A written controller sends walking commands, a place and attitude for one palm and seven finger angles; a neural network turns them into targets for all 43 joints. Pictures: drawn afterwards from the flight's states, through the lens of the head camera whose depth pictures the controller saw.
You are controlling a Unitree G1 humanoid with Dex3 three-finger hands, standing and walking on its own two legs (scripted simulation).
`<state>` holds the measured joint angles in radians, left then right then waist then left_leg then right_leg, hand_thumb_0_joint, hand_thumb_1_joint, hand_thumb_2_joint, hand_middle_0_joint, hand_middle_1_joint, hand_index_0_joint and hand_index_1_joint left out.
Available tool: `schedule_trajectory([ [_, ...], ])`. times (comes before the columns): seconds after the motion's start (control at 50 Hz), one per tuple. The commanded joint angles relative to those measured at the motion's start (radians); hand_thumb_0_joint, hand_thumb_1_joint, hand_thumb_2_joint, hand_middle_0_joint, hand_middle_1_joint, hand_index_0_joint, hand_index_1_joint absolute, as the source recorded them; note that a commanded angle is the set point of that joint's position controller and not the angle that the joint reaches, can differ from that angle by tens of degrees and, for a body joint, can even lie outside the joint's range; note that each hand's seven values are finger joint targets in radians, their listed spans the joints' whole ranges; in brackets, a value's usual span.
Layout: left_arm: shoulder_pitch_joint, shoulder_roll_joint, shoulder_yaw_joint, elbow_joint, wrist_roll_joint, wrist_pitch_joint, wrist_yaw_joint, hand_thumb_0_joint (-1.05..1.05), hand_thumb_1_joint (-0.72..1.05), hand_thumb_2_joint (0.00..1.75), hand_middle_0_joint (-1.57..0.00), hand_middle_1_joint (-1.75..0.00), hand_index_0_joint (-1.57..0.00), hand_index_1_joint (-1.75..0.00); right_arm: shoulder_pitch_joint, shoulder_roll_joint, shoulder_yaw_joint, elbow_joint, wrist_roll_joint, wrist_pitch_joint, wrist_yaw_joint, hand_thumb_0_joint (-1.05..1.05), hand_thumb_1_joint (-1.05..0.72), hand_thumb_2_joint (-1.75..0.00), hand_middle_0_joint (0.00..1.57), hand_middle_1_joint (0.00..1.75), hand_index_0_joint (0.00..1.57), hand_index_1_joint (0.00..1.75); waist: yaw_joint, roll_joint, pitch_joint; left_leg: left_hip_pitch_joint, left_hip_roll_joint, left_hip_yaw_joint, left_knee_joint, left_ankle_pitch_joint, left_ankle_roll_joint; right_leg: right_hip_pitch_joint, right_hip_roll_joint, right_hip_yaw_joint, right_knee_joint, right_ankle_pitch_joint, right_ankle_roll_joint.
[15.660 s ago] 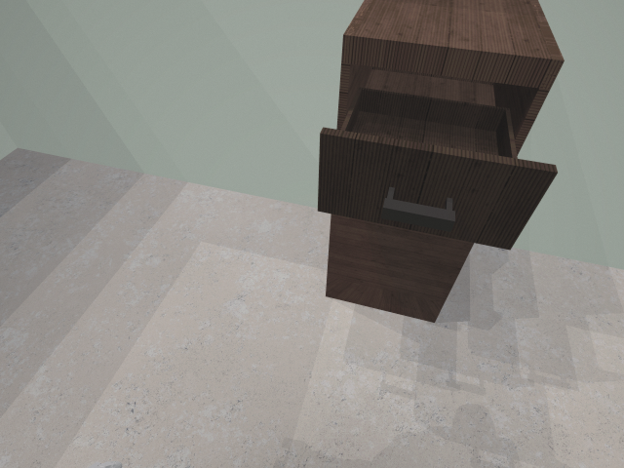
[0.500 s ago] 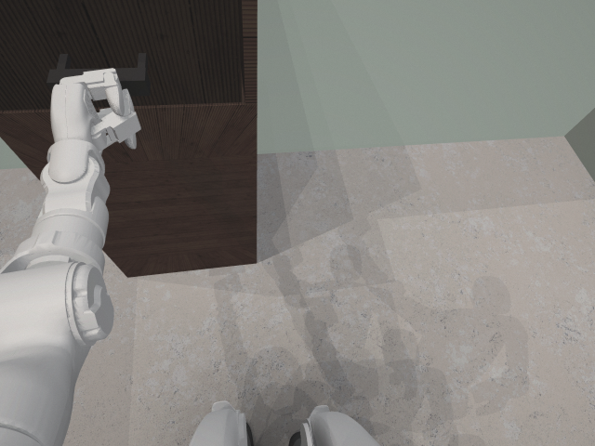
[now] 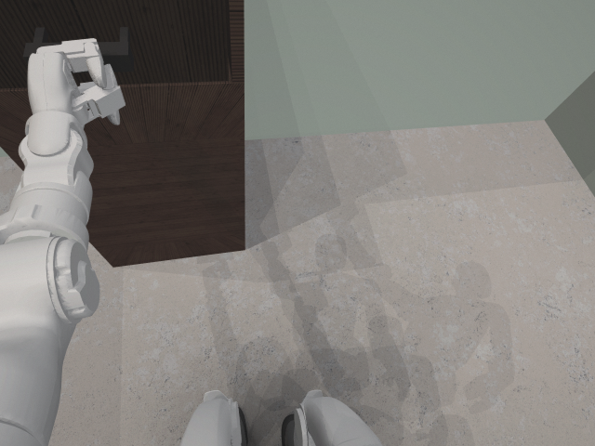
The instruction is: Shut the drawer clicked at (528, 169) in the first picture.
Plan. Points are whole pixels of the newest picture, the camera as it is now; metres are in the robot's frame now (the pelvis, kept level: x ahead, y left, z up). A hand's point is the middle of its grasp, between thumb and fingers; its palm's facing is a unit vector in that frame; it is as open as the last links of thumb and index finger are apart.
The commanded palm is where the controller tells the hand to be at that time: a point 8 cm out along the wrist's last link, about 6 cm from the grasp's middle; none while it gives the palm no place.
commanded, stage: pull the fist back off the drawer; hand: left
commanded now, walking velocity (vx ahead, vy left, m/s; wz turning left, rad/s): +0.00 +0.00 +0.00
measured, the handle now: (83, 46) +0.63 +0.20 +0.11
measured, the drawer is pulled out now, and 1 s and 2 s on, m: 0.00 0.00 0.00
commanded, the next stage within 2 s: draw the hand back to the body in 0.42 s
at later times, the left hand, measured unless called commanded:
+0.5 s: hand (110, 100) +0.54 +0.16 +0.10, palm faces +0.11 -0.99 -0.01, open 3.2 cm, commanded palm +0.51 +0.21 +0.11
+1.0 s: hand (45, 168) +0.40 +0.19 +0.15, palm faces +0.09 -1.00 -0.03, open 3.3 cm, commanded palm +0.36 +0.24 +0.16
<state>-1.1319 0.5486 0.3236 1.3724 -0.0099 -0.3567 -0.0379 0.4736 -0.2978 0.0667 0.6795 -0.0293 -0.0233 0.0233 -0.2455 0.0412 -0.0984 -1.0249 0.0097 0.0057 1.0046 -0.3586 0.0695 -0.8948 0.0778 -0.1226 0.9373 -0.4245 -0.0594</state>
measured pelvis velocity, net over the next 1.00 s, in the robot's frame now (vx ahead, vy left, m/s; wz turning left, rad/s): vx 0.05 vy -0.01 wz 0.02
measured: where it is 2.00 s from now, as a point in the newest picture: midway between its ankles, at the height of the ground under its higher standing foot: outside the picture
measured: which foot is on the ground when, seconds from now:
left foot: down 0.00-1.00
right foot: down 0.00-1.00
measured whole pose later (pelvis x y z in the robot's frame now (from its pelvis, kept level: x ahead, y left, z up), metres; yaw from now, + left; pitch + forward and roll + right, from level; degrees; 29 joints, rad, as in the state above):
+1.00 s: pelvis +0.05 -0.01 +0.05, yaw +1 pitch +7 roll -1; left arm -0.25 0.29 0.21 0.41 -0.23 -0.16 -0.13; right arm 0.26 -0.28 0.03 0.56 0.07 0.02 -0.03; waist -0.03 0.04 -0.10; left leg -0.51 -0.02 0.04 0.74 -0.35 0.06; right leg -0.40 0.06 -0.07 0.69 -0.41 -0.06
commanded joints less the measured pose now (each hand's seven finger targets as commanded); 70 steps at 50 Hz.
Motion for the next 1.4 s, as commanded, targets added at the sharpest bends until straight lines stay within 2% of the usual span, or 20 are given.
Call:
schedule_trajectory([
  [0.0,-0.588,0.196,0.032,-0.288,-0.025,-0.070,0.027,0.00,0.90,0.90,-1.40,-1.60,-1.40,-1.60,0.175,-0.198,-0.082,-0.039,-0.006,-0.005,-0.004,0.00,-0.90,-0.90,0.20,0.30,0.20,0.30,-0.041,0.144,-0.425,0.513,0.028,-0.151,-0.137,0.000,-0.022,-0.041,-0.011,0.105,-0.166,0.010,0.032],
  [0.12,-0.463,0.135,0.021,-0.325,-0.039,-0.071,0.023,0.00,0.90,0.90,-1.40,-1.60,-1.40,-1.60,0.160,-0.190,-0.090,-0.058,-0.002,0.016,0.006,0.00,-0.90,-0.90,0.20,0.30,0.20,0.30,-0.009,0.132,-0.440,0.573,0.028,-0.146,-0.146,0.079,-0.025,-0.015,-0.007,0.096,-0.165,0.058,0.030],
  [0.18,-0.371,0.143,0.046,-0.359,-0.042,-0.075,0.026,0.00,0.90,0.90,-1.40,-1.60,-1.40,-1.60,0.149,-0.185,-0.095,-0.074,0.003,0.029,0.010,0.00,-0.90,-0.90,0.20,0.30,0.20,0.30,0.029,0.128,-0.456,0.595,0.028,-0.132,-0.151,0.144,-0.029,0.027,-0.004,0.093,-0.164,0.095,0.029],
  [0.24,-0.322,0.102,0.029,-0.401,-0.048,-0.085,0.027,0.00,0.90,0.90,-1.40,-1.60,-1.40,-1.60,0.136,-0.177,-0.100,-0.085,0.006,0.041,0.014,0.00,-0.90,-0.90,0.20,0.30,0.20,0.30,0.035,0.101,-0.458,0.617,0.027,-0.120,-0.149,0.208,-0.027,0.055,-0.002,0.093,-0.166,0.144,0.032],
  [0.26,-0.257,0.125,0.059,-0.401,-0.051,-0.083,0.027,0.00,0.90,0.90,-1.40,-1.60,-1.40,-1.60,0.134,-0.175,-0.102,-0.089,0.007,0.047,0.014,0.00,-0.90,-0.90,0.20,0.30,0.20,0.30,0.063,0.098,-0.461,0.610,0.024,-0.107,-0.146,0.240,-0.027,0.088,-0.001,0.095,-0.165,0.173,0.029],
  [0.32,-0.180,0.108,0.050,-0.460,-0.058,-0.090,0.019,0.00,0.90,0.90,-1.40,-1.60,-1.40,-1.60,0.115,-0.164,-0.102,-0.110,0.013,0.065,0.018,0.00,-0.90,-0.90,0.20,0.30,0.20,0.30,0.082,0.103,-0.473,0.624,0.018,-0.090,-0.142,0.334,-0.029,0.151,-0.002,0.099,-0.155,0.274,0.028],
  [0.34,-0.207,0.078,0.027,-0.479,-0.059,-0.092,0.017,0.00,0.90,0.90,-1.40,-1.60,-1.40,-1.60,0.111,-0.159,-0.105,-0.107,0.016,0.070,0.018,0.00,-0.90,-0.90,0.20,0.30,0.20,0.30,0.063,0.091,-0.460,0.638,0.021,-0.088,-0.140,0.350,-0.027,0.138,-0.002,0.098,-0.157,0.293,0.033],
  [0.5,-0.121,0.032,0.011,-0.533,-0.091,-0.086,-0.010,0.00,0.90,0.90,-1.40,-1.60,-1.40,-1.60,0.076,-0.144,-0.114,-0.104,0.032,0.089,0.012,0.00,-0.90,-0.90,0.20,0.30,0.20,0.30,0.080,0.054,-0.432,0.660,0.014,-0.073,-0.133,0.443,-0.026,0.192,-0.004,0.107,-0.160,0.403,0.038],
  [0.56,0.034,0.019,0.007,-0.695,-0.115,-0.079,-0.033,0.00,0.90,0.90,-1.40,-1.60,-1.40,-1.60,0.043,-0.137,-0.117,-0.144,0.043,0.091,0.013,0.00,-0.90,-0.90,0.20,0.30,0.20,0.30,0.141,0.127,-0.529,0.775,0.020,-0.078,-0.146,0.597,-0.036,0.254,-0.006,0.104,-0.159,0.472,0.031],
  [0.62,0.224,-0.041,-0.025,-0.810,-0.159,-0.025,-0.051,0.00,0.90,0.90,-1.40,-1.60,-1.40,-1.60,0.010,-0.129,-0.121,-0.176,0.062,0.084,0.012,0.00,-0.90,-0.90,0.20,0.30,0.20,0.30,0.160,0.074,-0.504,0.805,0.023,-0.077,-0.174,0.659,-0.032,0.318,-0.004,0.096,-0.189,0.522,0.035],
  [0.68,0.336,-0.030,-0.015,-0.939,-0.190,0.034,-0.055,0.00,0.90,0.90,-1.40,-1.60,-1.40,-1.60,-0.038,-0.127,-0.116,-0.205,0.079,0.075,-0.002,0.00,-0.90,-0.90,0.20,0.30,0.20,0.30,0.175,0.002,-0.432,0.748,0.015,-0.051,-0.221,0.585,-0.022,0.412,-0.014,0.104,-0.228,0.567,0.046],
  [0.82,0.422,-0.065,-0.067,-1.152,-0.213,0.089,-0.058,0.00,0.90,0.90,-1.40,-1.60,-1.40,-1.60,-0.145,-0.116,-0.101,-0.220,0.091,0.030,-0.039,0.00,-0.90,-0.90,0.20,0.30,0.20,0.30,0.169,0.026,-0.306,0.783,0.003,-0.052,-0.289,0.426,-0.019,0.444,-0.026,0.107,-0.294,0.467,0.041],
  [0.92,0.534,-0.071,-0.073,-1.221,-0.243,0.132,-0.101,0.00,0.90,0.90,-1.40,-1.60,-1.40,-1.60,-0.219,-0.110,-0.087,-0.238,0.100,-0.001,-0.060,0.00,-0.90,-0.90,0.20,0.30,0.20,0.30,0.193,0.034,-0.260,0.796,-0.008,-0.051,-0.335,0.335,-0.014,0.490,-0.038,0.116,-0.342,0.422,0.039],
  [1.0,0.660,-0.070,-0.055,-1.263,-0.271,0.188,-0.129,0.00,0.90,0.90,-1.40,-1.60,-1.40,-1.60,-0.279,-0.105,-0.075,-0.264,0.107,-0.024,-0.070,0.00,-0.90,-0.90,0.20,0.30,0.20,0.30,0.216,-0.017,-0.196,0.770,-0.013,-0.048,-0.377,0.268,-0.012,0.529,-0.046,0.116,-0.381,0.389,0.043],
  [1.02,0.691,0.025,-0.057,-1.360,-0.162,0.189,-0.036,0.00,0.90,0.90,-1.40,-1.60,-1.40,-1.60,-0.322,-0.089,-0.081,-0.266,0.099,-0.011,-0.074,0.00,-0.90,-0.90,0.20,0.30,0.20,0.30,0.253,0.009,-0.174,0.810,-0.005,-0.045,-0.424,0.243,-0.018,0.548,-0.074,0.165,-0.444,0.354,0.029],
  [1.06,0.782,-0.088,-0.139,-1.410,-0.140,0.210,0.037,0.00,0.90,0.90,-1.40,-1.60,-1.40,-1.60,-0.352,-0.075,-0.069,-0.271,0.096,-0.008,-0.082,0.00,-0.90,-0.90,0.20,0.30,0.20,0.30,0.236,0.012,-0.099,0.836,0.001,-0.045,-0.477,0.207,-0.021,0.576,-0.071,0.156,-0.484,0.318,0.033],
  [1.08,0.790,-0.056,-0.115,-1.440,-0.126,0.214,0.064,0.00,0.90,0.90,-1.40,-1.60,-1.40,-1.60,-0.355,-0.078,-0.067,-0.267,0.096,-0.007,-0.085,0.00,-0.90,-0.90,0.20,0.30,0.20,0.30,0.239,-0.003,-0.107,0.858,0.003,-0.051,-0.496,0.205,-0.020,0.596,-0.071,0.155,-0.504,0.314,0.033],
  [1.16,0.863,-0.070,-0.120,-1.507,-0.108,0.231,0.109,0.00,0.90,0.90,-1.40,-1.60,-1.40,-1.60,-0.384,-0.072,-0.060,-0.255,0.086,-0.009,-0.094,0.00,-0.90,-0.90,0.20,0.30,0.20,0.30,0.238,0.007,-0.041,0.915,0.006,-0.044,-0.566,0.192,-0.019,0.644,-0.069,0.155,-0.566,0.285,0.031],
  [1.32,1.102,-0.054,-0.071,-1.690,-0.090,0.225,0.135,0.00,0.90,0.90,-1.40,-1.60,-1.40,-1.60,-0.414,-0.066,-0.059,-0.248,0.066,-0.037,-0.083,0.00,-0.90,-0.90,0.20,0.30,0.20,0.30,0.269,0.031,-0.016,0.998,0.006,-0.039,-0.632,0.280,-0.025,0.738,-0.066,0.148,-0.626,0.344,0.025],
  [1.38,1.202,-0.045,-0.034,-1.741,-0.094,0.222,0.136,0.00,0.90,0.90,-1.40,-1.60,-1.40,-1.60,-0.415,-0.063,-0.062,-0.251,0.060,-0.040,-0.077,0.00,-0.90,-0.90,0.20,0.30,0.20,0.30,0.276,-0.015,-0.012,1.007,0.004,-0.031,-0.639,0.314,-0.021,0.762,-0.068,0.146,-0.637,0.386,0.029],
])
